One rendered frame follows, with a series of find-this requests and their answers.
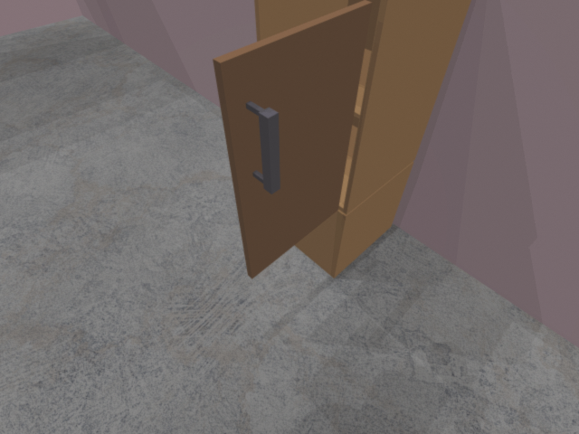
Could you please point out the handle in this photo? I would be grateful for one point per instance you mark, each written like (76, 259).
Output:
(270, 147)

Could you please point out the cupboard door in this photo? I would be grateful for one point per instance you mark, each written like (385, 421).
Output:
(310, 75)

